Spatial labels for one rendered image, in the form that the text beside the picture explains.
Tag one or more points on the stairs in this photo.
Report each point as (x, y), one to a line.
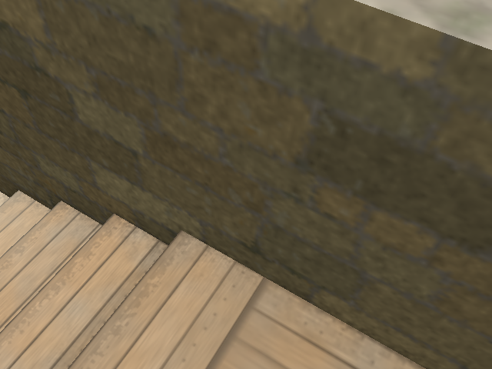
(62, 276)

